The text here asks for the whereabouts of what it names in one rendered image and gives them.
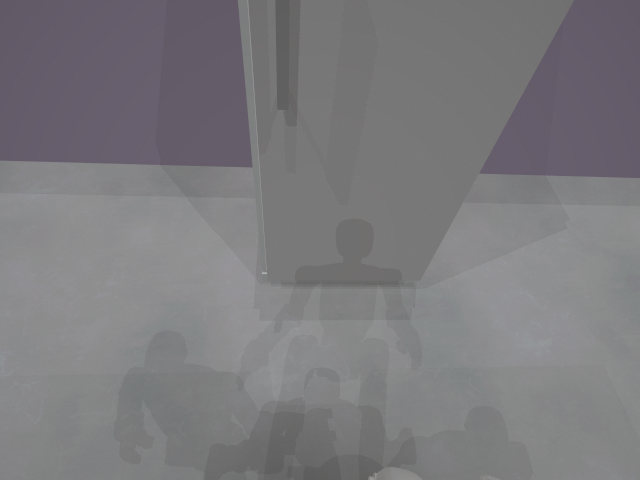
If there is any fridge door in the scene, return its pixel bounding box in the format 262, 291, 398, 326
248, 0, 574, 281

